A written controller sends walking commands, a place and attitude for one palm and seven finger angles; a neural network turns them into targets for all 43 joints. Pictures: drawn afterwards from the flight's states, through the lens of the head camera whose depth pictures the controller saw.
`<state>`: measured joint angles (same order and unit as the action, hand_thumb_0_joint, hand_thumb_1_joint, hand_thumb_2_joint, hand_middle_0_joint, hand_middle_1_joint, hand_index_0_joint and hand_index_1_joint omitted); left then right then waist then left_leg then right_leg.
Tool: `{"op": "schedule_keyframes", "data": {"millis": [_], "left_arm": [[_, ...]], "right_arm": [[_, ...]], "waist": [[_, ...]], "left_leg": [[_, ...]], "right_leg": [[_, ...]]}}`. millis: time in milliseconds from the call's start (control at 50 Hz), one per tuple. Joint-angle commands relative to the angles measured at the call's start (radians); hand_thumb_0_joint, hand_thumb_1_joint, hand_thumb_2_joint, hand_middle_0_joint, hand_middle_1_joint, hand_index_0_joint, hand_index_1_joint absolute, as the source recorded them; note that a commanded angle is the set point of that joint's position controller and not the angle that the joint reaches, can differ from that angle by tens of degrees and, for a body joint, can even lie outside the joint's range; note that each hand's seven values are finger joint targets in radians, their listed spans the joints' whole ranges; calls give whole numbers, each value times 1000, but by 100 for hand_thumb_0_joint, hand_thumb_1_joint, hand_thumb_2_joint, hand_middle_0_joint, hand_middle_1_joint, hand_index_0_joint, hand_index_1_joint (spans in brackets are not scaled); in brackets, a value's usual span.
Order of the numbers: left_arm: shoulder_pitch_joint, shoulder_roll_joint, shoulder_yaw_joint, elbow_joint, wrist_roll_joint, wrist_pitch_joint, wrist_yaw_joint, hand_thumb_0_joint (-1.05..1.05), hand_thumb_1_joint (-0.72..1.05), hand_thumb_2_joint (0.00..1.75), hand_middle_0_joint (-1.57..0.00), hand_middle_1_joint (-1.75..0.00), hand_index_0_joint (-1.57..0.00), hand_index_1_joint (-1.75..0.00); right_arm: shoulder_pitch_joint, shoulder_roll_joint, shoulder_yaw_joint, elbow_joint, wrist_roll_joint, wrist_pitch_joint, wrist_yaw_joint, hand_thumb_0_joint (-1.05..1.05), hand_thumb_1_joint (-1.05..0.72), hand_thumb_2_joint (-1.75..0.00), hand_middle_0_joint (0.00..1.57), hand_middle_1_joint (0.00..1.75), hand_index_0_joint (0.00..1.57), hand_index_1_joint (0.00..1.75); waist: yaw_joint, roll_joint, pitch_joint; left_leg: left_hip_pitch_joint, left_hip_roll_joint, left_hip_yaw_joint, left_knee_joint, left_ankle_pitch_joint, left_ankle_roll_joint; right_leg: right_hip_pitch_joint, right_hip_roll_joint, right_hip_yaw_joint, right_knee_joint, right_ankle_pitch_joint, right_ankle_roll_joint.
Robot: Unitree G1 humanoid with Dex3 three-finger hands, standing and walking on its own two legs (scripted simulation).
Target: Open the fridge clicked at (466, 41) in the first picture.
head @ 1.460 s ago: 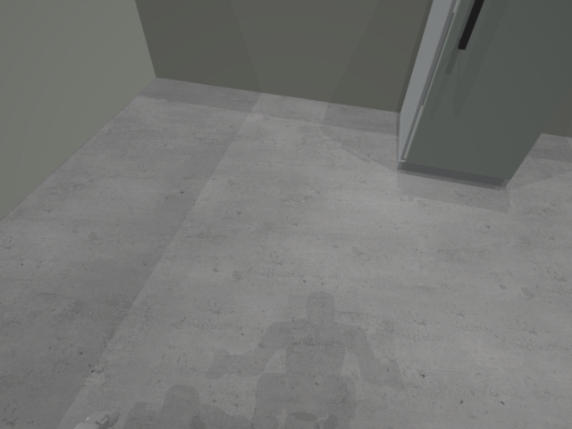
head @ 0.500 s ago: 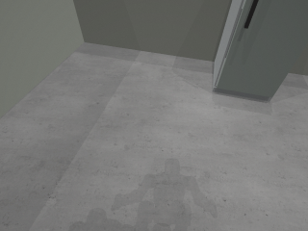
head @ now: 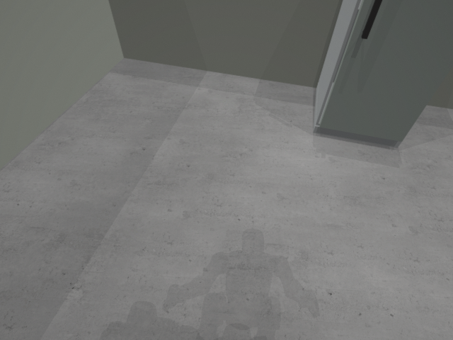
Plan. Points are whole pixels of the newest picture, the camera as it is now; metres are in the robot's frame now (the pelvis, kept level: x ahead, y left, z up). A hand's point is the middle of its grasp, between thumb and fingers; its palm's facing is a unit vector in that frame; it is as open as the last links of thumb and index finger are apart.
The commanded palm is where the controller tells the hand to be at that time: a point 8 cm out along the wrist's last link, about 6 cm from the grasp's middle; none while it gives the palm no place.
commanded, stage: walk to a spot facing it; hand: left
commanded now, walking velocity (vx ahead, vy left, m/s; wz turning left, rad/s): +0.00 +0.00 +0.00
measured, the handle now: out of the picture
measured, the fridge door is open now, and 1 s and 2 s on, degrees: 0 0 0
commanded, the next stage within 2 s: none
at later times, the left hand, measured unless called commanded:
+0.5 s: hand out of the picture +0.06 +0.17 -0.18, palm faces -0.17 -0.95 -0.28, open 7.4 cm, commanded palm none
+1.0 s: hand out of the picture +0.14 +0.17 -0.17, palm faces -0.32 -0.93 -0.20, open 7.4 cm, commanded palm none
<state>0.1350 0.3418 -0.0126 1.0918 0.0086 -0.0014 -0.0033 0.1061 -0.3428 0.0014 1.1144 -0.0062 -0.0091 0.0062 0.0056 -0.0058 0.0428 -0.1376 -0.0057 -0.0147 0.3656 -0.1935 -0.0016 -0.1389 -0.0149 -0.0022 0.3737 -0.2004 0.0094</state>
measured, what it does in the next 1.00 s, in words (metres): walks ahead, turning right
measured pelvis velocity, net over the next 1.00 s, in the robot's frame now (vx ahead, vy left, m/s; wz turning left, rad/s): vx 0.10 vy -0.02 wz -0.46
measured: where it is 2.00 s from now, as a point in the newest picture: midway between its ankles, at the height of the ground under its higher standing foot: (271, 282)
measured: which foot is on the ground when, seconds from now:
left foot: down 0.00-0.48, up 0.50-1.00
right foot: down 0.00-1.00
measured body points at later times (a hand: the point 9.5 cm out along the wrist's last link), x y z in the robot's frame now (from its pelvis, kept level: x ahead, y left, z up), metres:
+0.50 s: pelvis -0.01 -0.03 -0.03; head +0.01 -0.06 +0.42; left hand +0.07 +0.22 -0.16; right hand +0.02 -0.29 -0.19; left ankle +0.00 +0.12 -0.74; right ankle -0.02 -0.11 -0.75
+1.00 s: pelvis +0.10 -0.02 -0.01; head +0.12 -0.02 +0.44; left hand +0.15 +0.22 -0.16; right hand +0.13 -0.30 -0.13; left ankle +0.21 +0.07 -0.72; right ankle -0.02 -0.11 -0.75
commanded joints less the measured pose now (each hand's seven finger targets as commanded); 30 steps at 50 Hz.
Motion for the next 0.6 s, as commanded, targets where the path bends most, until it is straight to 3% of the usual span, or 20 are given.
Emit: {"op": "schedule_keyframes", "data": {"millis": [0,80,160,240,280,320,340,360,400,420,440,460,480,500,520,540,580], "left_arm": [[-43,209,45,-62,2,-25,13,0,90,90,-20,-30,-20,-30],[-47,212,47,-68,3,-24,12,0,90,90,-20,-30,-20,-30],[10,99,34,-77,3,17,18,0,90,90,-20,-30,-20,-30],[34,99,53,-129,9,37,10,0,90,90,-20,-30,-20,-30],[49,84,59,-152,9,42,4,0,90,90,-20,-30,-20,-30],[60,59,66,-172,9,49,0,0,90,90,-20,-30,-20,-30],[65,49,71,-185,9,52,-2,0,90,90,-20,-30,-20,-30],[78,41,76,-191,8,54,-3,0,90,90,-20,-30,-20,-30],[144,27,84,-188,10,50,-9,0,90,90,-20,-30,-20,-30],[213,33,89,-173,14,42,-13,0,90,90,-20,-30,-20,-30],[267,78,102,-159,22,29,-12,0,90,90,-20,-30,-20,-30],[280,183,117,-167,30,13,2,0,90,90,-20,-30,-20,-30],[288,172,118,-179,13,15,16,0,90,90,-20,-30,-20,-30],[221,145,119,-200,13,11,17,0,90,90,-20,-30,-20,-30],[198,114,115,-205,9,5,17,0,90,90,-20,-30,-20,-30],[169,88,107,-210,8,-5,14,0,90,90,-20,-30,-20,-30],[196,58,100,-201,5,-25,7,0,90,90,-20,-30,-20,-30]], "right_arm": [[-51,-210,-39,-64,0,-25,-16,0,-90,-90,20,30,20,30],[-50,-211,-41,-66,-1,-24,-18,0,-90,-90,20,30,20,30],[27,-88,-27,-71,-4,1,-27,0,-90,-90,20,30,20,30],[40,-114,-56,-124,-6,17,-36,0,-90,-90,20,30,20,30],[27,-129,-69,-149,-7,20,-38,0,-90,-90,20,30,20,30],[25,-135,-80,-169,-7,15,-37,0,-90,-90,20,30,20,30],[18,-127,-83,-182,-8,12,-37,0,-90,-90,20,30,20,30],[1,-121,-87,-194,-9,11,-38,0,-90,-90,20,30,20,30],[-46,-115,-93,-215,-15,15,-38,0,-90,-90,20,30,20,30],[-56,-115,-94,-221,-14,19,-33,0,-90,-90,20,30,20,30],[-45,-70,-88,-228,-7,30,-26,0,-90,-90,20,30,20,30],[-34,22,-68,-268,-8,33,-18,0,-90,-90,20,30,20,30],[-71,-25,-72,-284,-12,34,-17,0,-90,-90,20,30,20,30],[-55,-35,-78,-277,-11,31,-10,0,-90,-90,20,30,20,30],[-70,-37,-81,-262,-12,24,-6,0,-90,-90,20,30,20,30],[-43,-38,-82,-251,-16,17,-2,0,-90,-90,20,30,20,30],[-16,-19,-84,-232,-21,13,3,0,-90,-90,20,30,20,30]], "waist": [[-4,11,-73],[-4,-2,-66],[-12,-1,-58],[-13,30,-52],[-8,83,-55],[-5,187,-56],[-3,195,-63],[5,196,-65],[47,173,-61],[78,116,-98],[100,-90,-94],[91,-428,-30],[101,-299,-11],[61,-251,19],[57,-185,37],[30,-122,24],[22,-74,-16]], "left_leg": [[15,121,-98,-58,122,29],[23,125,-90,-54,122,28],[25,139,-30,15,144,9],[19,187,-31,38,107,32],[15,239,-56,23,103,63],[-9,337,-101,-16,198,136],[-9,372,-107,-18,272,171],[-29,390,-90,0,302,181],[-92,353,4,100,278,127],[-129,309,55,206,132,79],[-250,195,139,434,-143,4],[-532,26,145,727,-455,-62],[-523,57,0,782,-398,-43],[-530,91,-26,788,-286,-34],[-526,102,-13,801,-227,-37],[-507,111,-18,794,-157,-43],[-485,105,-4,766,-83,-55]], "right_leg": [[-2,-108,102,-62,98,-36],[-14,-104,107,-61,107,-37],[-78,-92,124,20,203,-23],[-171,-48,120,132,191,-21],[-216,-11,92,235,128,-10],[-252,17,32,440,-179,7],[-264,8,22,516,-286,12],[-251,-19,39,534,-319,9],[-149,-36,10,406,-241,4],[-60,-25,-10,276,-135,4],[23,-93,124,52,-85,-18],[36,-323,603,-146,-81,-101],[-30,-349,644,-220,-203,-157],[-56,-295,587,-243,-373,-156],[-76,-263,590,-234,-390,-135],[-65,-231,520,-204,-333,-143],[-24,-183,434,-176,-208,-145]]}}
